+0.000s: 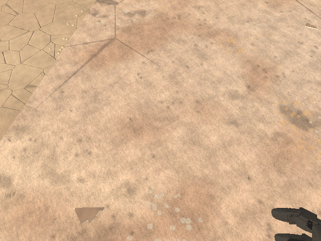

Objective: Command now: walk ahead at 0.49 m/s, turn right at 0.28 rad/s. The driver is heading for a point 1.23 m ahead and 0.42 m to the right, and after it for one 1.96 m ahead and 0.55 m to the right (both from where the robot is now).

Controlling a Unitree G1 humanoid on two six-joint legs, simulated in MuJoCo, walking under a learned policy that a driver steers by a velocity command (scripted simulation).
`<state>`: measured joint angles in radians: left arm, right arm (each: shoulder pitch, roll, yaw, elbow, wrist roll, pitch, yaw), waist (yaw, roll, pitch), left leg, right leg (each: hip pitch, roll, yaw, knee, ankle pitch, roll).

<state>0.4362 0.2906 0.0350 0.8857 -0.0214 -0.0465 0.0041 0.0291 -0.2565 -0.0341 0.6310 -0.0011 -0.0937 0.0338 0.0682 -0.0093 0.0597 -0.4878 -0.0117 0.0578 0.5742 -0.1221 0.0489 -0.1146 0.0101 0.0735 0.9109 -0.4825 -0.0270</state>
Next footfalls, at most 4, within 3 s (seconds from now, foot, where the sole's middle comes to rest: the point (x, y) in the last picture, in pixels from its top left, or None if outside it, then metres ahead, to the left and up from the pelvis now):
0.48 right None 0.41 -0.17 -0.76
0.94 left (202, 172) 0.74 -0.11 -0.76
1.32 right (241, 216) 0.55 -0.26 -0.76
1.70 left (225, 141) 0.91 -0.22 -0.76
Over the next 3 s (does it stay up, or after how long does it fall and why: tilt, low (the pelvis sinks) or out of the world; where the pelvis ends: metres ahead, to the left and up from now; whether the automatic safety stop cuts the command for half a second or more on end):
stays up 0.83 -0.26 0.02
